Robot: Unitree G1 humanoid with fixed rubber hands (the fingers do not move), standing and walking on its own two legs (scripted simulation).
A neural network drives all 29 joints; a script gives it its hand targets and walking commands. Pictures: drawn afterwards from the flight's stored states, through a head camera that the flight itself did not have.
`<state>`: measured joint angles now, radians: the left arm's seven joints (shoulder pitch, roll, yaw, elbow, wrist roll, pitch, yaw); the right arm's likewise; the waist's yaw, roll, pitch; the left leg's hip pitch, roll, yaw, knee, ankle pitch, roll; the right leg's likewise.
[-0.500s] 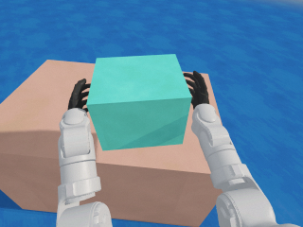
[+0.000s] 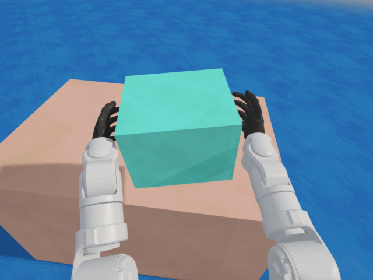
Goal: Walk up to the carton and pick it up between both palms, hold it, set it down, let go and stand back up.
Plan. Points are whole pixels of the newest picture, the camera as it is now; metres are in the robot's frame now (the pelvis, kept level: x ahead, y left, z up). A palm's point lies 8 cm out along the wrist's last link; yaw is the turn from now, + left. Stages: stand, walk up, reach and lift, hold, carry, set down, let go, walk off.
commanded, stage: set down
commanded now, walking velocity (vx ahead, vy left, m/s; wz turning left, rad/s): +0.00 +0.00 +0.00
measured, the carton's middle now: (179, 128) +0.40 +0.01 +0.15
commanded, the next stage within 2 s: none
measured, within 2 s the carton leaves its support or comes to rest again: neither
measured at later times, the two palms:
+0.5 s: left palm (115, 152) +0.37 +0.15 +0.11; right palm (247, 137) +0.38 -0.15 +0.13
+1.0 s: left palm (119, 154) +0.38 +0.15 +0.09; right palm (247, 138) +0.39 -0.16 +0.12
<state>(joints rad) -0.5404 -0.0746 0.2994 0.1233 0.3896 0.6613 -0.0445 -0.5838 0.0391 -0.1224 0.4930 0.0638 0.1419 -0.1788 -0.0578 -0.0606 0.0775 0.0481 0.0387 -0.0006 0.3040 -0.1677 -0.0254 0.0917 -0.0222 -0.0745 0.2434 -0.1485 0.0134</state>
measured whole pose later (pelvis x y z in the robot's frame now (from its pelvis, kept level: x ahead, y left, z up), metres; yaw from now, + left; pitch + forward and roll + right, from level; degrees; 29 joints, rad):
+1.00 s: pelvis +0.01 -0.01 +0.00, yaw +0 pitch -4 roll +0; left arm -0.59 -0.09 0.37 0.59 0.35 0.23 0.04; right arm -0.65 0.08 -0.42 0.86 -0.19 -0.24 -0.09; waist -0.01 -0.04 0.04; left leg -0.05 0.05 0.00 0.27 -0.15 -0.04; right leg -0.02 -0.02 -0.10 0.23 -0.15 0.00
